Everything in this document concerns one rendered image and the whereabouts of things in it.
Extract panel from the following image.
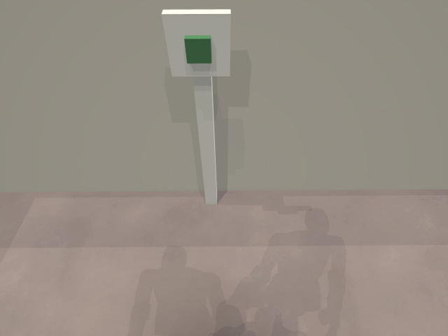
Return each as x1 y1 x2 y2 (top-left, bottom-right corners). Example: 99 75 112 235
162 9 231 204

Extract button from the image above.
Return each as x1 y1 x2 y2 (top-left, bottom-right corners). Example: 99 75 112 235
184 35 211 64

